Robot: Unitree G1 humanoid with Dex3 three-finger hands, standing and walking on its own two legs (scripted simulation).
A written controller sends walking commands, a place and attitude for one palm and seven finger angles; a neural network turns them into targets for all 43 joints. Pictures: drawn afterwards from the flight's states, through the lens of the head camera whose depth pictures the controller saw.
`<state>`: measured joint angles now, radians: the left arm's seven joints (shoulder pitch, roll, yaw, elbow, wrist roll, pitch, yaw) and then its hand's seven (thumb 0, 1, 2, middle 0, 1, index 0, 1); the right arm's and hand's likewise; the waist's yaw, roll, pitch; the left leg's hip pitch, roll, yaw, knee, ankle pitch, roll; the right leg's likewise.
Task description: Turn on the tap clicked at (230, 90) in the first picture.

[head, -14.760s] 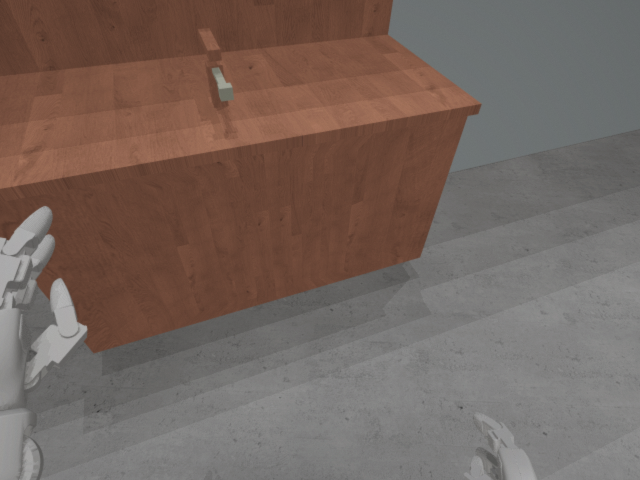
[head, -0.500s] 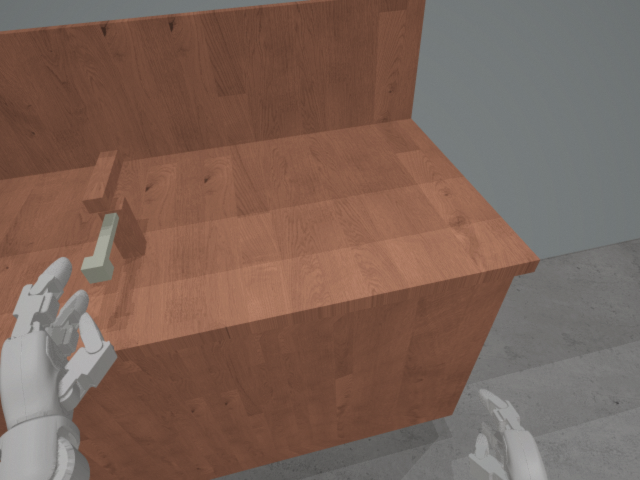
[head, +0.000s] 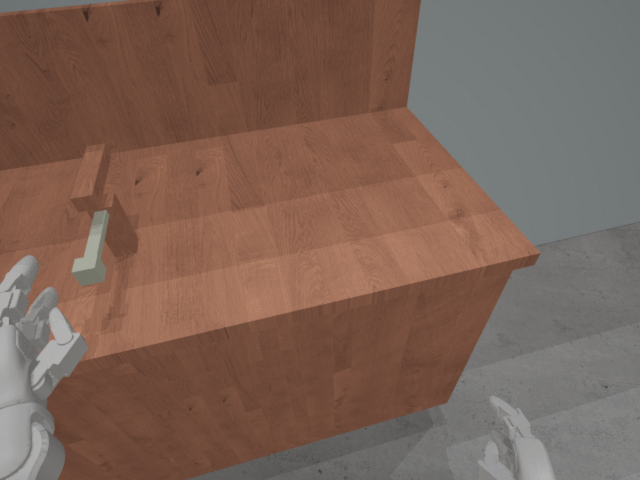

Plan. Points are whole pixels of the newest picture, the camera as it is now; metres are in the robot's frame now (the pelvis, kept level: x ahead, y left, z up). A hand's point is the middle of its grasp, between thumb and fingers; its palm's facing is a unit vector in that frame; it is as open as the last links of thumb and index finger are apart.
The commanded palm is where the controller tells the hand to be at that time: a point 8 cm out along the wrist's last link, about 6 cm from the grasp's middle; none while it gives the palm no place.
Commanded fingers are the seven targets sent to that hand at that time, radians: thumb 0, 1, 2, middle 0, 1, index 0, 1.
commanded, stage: reach beside the lever's end, fingers flat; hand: left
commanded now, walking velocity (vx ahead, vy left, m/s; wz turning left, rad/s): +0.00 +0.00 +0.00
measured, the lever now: (89, 270) +0.33 +0.35 +0.10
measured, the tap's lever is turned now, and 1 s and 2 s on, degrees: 0 0 0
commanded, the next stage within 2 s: push the lever round in 1.54 s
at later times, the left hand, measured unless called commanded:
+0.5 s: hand (65, 323) +0.24 +0.32 +0.11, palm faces +0.59 -0.80 -0.10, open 7.6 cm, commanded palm +0.19 +0.36 +0.11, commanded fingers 0.00 0.90 0.90 -0.17 -0.20 -0.17 -0.20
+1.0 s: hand (51, 312) +0.26 +0.36 +0.10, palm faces +0.60 -0.80 -0.10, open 7.8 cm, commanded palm +0.21 +0.40 +0.09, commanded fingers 0.00 0.90 0.90 -0.15 -0.15 -0.15 -0.15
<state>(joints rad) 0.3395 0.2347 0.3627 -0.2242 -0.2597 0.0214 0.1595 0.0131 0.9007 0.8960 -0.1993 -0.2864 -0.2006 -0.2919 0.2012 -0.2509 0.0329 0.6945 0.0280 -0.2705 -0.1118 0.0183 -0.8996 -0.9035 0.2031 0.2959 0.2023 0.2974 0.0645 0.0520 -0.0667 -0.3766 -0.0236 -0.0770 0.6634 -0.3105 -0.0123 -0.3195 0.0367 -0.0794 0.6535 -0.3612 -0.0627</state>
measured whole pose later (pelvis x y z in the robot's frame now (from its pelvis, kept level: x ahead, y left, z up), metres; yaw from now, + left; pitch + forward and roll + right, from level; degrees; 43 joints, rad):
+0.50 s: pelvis +0.00 +0.02 +0.00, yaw +0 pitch +3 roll -1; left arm 0.20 0.27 0.42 -0.02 -0.25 -0.03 0.13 0.01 0.90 0.90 -0.18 -0.23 -0.18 -0.23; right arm 0.19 -0.24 0.04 0.70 0.02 -0.24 -0.10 0.02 -0.90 -0.90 0.20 0.30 0.20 0.30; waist 0.05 0.04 -0.06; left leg -0.42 -0.04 -0.06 0.68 -0.31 0.01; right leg -0.36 0.02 -0.07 0.66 -0.36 -0.04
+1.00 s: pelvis +0.00 +0.02 -0.01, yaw +0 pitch +5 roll -1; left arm 0.04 0.35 0.53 0.24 -0.25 -0.12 0.04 0.01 0.90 0.90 -0.16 -0.16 -0.16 -0.17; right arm 0.22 -0.26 0.03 0.71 0.03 -0.22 -0.10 0.02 -0.90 -0.90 0.20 0.30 0.20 0.30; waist 0.03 0.04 -0.07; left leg -0.49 -0.03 -0.07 0.73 -0.33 0.01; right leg -0.42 0.03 -0.07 0.69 -0.36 -0.04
